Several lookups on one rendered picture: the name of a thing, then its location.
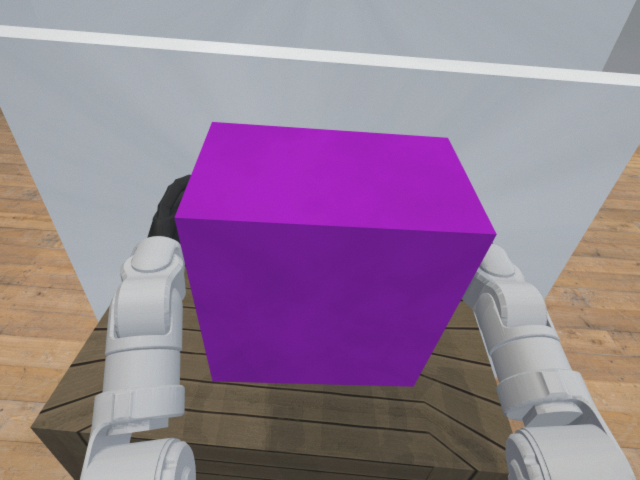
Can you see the pedestal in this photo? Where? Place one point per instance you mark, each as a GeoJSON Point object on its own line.
{"type": "Point", "coordinates": [449, 426]}

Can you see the carton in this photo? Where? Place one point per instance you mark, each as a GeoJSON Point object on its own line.
{"type": "Point", "coordinates": [324, 256]}

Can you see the left robot hand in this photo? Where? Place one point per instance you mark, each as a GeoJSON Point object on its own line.
{"type": "Point", "coordinates": [163, 223]}

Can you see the right robot upper arm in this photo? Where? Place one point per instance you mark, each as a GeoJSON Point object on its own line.
{"type": "Point", "coordinates": [571, 452]}

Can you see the robot right forearm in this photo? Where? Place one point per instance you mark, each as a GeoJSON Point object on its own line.
{"type": "Point", "coordinates": [536, 382]}

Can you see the robot left forearm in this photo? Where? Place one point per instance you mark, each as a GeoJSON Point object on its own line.
{"type": "Point", "coordinates": [141, 386]}

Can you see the left robot upper arm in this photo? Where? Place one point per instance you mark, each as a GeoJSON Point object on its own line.
{"type": "Point", "coordinates": [162, 459]}

